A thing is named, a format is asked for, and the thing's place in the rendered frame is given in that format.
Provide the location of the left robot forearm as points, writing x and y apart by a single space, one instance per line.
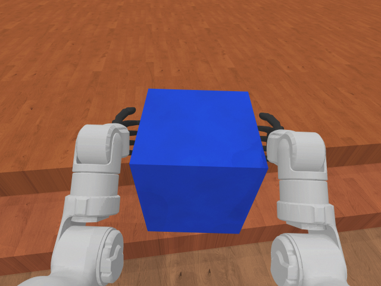
94 187

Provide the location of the carton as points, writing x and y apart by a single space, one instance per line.
198 160

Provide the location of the robot right hand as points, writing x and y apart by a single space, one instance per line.
275 124

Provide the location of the robot left hand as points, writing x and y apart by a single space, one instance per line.
121 116

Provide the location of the robot left upper arm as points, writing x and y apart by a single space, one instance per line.
84 256

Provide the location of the robot right upper arm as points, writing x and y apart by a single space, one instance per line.
307 260

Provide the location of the right robot forearm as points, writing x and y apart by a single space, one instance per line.
302 170

